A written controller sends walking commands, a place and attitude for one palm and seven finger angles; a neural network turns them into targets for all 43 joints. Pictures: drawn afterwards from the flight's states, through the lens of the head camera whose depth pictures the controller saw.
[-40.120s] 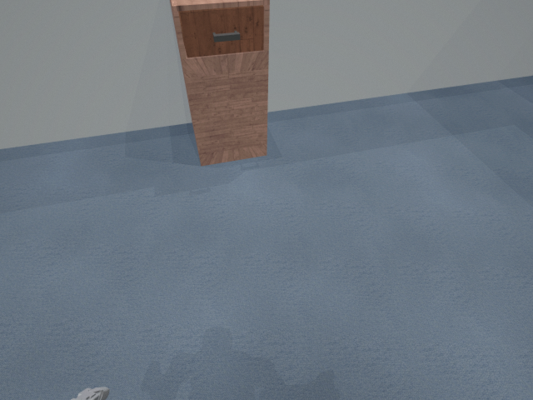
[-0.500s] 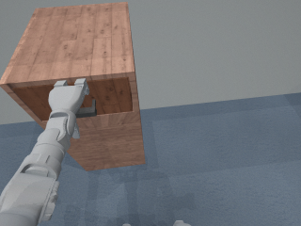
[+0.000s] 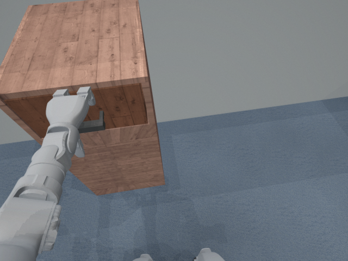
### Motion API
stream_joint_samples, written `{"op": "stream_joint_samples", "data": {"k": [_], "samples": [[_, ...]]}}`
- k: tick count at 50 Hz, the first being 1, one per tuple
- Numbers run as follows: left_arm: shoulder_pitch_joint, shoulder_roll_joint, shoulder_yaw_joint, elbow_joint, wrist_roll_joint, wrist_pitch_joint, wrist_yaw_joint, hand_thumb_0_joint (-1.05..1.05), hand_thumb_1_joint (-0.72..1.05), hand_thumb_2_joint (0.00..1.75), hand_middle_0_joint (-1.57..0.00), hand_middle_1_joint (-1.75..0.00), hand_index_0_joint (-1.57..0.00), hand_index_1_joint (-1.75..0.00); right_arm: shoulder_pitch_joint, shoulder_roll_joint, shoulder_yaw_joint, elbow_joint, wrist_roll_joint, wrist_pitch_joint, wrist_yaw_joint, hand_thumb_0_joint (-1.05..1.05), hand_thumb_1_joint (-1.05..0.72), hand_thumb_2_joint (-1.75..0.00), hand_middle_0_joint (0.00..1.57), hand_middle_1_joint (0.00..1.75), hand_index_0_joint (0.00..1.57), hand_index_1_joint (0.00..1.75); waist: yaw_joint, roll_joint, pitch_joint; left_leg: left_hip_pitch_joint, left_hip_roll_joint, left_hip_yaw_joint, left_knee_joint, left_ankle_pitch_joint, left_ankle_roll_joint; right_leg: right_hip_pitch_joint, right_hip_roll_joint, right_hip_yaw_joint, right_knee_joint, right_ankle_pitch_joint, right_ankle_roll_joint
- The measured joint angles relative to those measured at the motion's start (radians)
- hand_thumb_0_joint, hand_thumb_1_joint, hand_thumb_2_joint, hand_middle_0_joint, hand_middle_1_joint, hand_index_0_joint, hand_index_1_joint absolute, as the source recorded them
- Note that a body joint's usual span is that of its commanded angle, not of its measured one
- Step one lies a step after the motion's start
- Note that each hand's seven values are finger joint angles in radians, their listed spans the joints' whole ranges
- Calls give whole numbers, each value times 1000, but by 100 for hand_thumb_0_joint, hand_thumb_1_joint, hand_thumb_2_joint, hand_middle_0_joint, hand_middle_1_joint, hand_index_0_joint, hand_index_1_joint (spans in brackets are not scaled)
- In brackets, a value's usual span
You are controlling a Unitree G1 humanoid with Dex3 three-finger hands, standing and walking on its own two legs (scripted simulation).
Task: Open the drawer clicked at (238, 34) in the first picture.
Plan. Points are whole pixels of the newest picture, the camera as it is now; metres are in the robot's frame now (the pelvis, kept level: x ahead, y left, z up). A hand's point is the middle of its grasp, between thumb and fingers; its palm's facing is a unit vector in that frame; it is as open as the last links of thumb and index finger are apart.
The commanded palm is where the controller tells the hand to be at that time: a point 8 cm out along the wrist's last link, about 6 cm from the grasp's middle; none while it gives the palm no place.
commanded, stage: re-aim the fingers above the handle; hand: left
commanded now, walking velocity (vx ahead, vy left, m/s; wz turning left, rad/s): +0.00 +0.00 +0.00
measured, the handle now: (85, 121) +0.49 +0.25 -0.02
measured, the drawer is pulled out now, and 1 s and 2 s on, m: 0.00 0.00 0.00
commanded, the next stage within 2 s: lower the fingers behind the handle in 0.14 s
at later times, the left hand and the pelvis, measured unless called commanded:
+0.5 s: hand (78, 122) +0.45 +0.24 +0.03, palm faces +0.00 +0.00 -1.00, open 13.7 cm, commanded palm +0.43 +0.26 +0.07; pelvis +0.00 +0.00 +0.00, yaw +0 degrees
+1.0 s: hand (76, 134) +0.44 +0.26 +0.00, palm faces -0.12 +0.03 -0.99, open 13.8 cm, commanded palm +0.43 +0.26 +0.03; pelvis -0.01 +0.00 -0.02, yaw +0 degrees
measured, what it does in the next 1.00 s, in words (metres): stands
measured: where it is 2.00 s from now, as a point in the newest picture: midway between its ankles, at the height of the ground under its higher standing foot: outside the picture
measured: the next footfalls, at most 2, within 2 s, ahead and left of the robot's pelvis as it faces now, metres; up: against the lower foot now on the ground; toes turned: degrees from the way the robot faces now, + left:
none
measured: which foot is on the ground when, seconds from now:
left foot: down 0.00-1.00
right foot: down 0.00-1.00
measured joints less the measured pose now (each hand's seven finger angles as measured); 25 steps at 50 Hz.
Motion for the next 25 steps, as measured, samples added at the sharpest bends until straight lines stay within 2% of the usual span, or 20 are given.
{"op": "stream_joint_samples", "data": {"k": [25], "samples": [[-1, -33, -30, 5, 3, 25, 33, 0, -49, 30, -36, -124, -34, -123, -21, 6, 7, -10, -4, 17, 9, 1, -90, -90, 21, 30, 20, 30, 15, -10, -18, 2, -7, 3, 4, -9, 6, 2, -6, 3, 6, -11, 6]]}}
